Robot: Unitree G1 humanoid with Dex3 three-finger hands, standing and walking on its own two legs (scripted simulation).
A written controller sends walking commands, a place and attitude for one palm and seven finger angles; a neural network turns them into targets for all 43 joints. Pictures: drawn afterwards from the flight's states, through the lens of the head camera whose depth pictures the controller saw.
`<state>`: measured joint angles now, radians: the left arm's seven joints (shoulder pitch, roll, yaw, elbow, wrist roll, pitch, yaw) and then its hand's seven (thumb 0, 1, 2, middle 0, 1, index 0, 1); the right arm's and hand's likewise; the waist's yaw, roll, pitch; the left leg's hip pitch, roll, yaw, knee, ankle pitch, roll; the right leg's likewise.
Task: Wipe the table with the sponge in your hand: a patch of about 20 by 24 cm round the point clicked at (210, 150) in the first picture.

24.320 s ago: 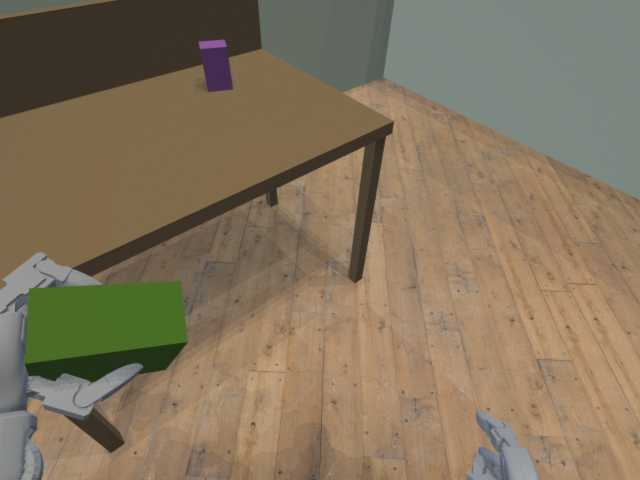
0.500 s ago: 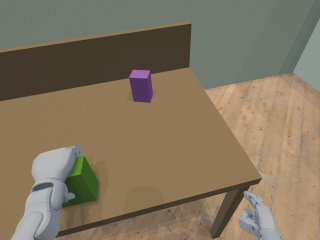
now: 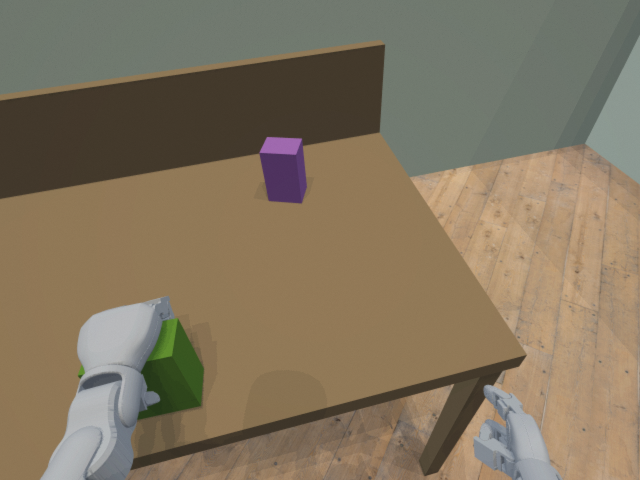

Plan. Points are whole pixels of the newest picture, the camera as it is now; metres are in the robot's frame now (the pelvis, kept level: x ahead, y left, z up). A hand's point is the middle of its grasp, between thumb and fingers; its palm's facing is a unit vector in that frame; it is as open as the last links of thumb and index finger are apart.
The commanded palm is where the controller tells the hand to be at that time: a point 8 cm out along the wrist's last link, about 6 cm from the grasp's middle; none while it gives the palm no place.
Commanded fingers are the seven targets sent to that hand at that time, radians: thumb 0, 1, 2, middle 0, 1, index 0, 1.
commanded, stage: lower the sponge onto the table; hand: left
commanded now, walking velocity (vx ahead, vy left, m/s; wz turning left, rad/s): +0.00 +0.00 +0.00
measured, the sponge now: (153, 379) +0.22 +0.28 -0.02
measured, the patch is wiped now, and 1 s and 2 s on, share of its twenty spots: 0.00 0.20 0.50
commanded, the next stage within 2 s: wipe forward along the first lane in 0.16 s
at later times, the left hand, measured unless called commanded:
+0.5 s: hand (144, 342) +0.25 +0.29 +0.02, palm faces -0.09 -0.05 -0.99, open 10.1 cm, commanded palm +0.25 +0.29 +0.07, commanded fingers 0.00 0.10 1.30 -1.20 -1.60 -1.20 -1.60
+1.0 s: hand (149, 307) +0.31 +0.32 +0.02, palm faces -0.15 +0.00 -0.99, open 10.2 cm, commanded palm +0.30 +0.31 +0.05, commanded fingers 0.00 0.10 1.30 -1.20 -1.60 -1.20 -1.60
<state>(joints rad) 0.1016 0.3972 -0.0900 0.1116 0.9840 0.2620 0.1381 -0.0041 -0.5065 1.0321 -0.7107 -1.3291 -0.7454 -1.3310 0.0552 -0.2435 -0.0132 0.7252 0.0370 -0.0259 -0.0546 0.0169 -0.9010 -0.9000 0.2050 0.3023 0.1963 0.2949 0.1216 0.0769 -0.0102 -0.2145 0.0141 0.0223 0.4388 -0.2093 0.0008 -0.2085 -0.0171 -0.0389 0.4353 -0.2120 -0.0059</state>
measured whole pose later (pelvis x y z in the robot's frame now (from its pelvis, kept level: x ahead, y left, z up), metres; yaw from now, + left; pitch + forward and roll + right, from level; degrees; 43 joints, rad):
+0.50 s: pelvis -0.01 -0.01 +0.00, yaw +1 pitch +1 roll +0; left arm -0.06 0.41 -0.07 0.30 0.99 0.23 0.15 0.00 -0.52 1.03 -0.73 -1.31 -0.76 -1.31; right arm 0.09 -0.26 -0.02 0.75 0.06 -0.01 -0.07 0.02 -0.90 -0.90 0.20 0.30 0.20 0.29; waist 0.11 0.07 -0.04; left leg -0.29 0.02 0.00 0.49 -0.22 -0.01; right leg -0.29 -0.01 -0.05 0.49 -0.23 -0.01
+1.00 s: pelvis -0.01 -0.01 -0.01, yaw +0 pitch +7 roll +0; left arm -0.33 0.50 0.01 0.68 1.01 0.10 0.16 0.00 -0.57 1.09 -0.76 -1.29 -0.79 -1.30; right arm 0.21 -0.30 -0.05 0.77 0.07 0.02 -0.08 0.01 -0.90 -0.90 0.20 0.30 0.20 0.29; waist 0.05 0.07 -0.08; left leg -0.48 0.03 0.00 0.59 -0.24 0.00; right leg -0.47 0.00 -0.06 0.59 -0.25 -0.02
